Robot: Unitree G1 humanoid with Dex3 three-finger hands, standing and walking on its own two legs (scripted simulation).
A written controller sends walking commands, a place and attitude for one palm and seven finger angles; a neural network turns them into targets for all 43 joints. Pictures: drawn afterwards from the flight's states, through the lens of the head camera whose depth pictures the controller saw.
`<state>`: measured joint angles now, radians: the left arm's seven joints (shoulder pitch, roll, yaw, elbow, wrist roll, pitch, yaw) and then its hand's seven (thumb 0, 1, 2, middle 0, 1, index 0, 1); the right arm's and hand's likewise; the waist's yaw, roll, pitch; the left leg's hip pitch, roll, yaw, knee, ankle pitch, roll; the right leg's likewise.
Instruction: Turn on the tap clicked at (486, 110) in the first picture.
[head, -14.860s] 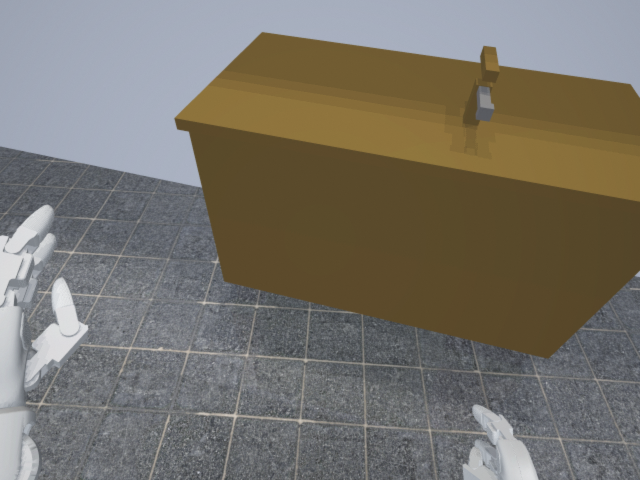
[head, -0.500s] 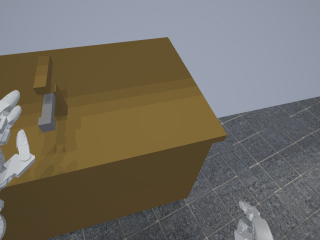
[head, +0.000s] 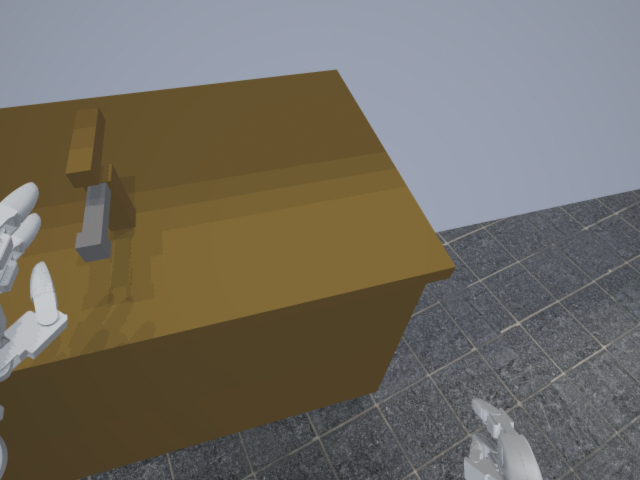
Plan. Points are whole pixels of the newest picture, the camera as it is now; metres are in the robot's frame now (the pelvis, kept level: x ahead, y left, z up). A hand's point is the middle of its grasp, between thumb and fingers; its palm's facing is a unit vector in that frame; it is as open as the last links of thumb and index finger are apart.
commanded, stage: shuffle to correct the standing spot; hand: left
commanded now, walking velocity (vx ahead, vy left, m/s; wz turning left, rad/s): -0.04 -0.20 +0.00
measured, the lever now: (93, 245) +0.35 +0.30 +0.09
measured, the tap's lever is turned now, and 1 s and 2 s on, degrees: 0 0 0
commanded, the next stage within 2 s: come to a stop and stand still in 1.74 s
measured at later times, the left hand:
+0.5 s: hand (54, 320) +0.22 +0.25 +0.17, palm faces +0.34 -0.85 -0.41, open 7.5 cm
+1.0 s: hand (54, 319) +0.22 +0.25 +0.17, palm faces +0.34 -0.84 -0.42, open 7.5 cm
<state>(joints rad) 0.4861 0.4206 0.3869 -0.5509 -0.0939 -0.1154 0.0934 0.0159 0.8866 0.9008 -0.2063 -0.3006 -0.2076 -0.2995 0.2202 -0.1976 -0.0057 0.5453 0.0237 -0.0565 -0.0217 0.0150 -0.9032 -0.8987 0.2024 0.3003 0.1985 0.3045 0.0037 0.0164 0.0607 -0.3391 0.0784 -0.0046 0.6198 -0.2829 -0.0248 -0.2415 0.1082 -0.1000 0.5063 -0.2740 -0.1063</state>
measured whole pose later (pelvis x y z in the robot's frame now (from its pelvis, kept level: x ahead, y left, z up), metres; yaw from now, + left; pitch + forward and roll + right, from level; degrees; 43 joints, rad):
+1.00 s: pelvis +0.00 +0.00 +0.00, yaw +0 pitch +0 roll -2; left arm 0.49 0.42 0.39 -0.56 -0.10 -0.11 0.10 0.02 0.89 0.90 -0.21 -0.30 -0.21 -0.30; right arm 0.22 -0.20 0.00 0.54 0.02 -0.05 -0.03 0.02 -0.90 -0.90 0.20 0.30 0.20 0.30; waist 0.00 0.01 0.06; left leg -0.34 0.07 -0.01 0.61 -0.28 -0.03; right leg -0.24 0.10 -0.11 0.51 -0.27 -0.09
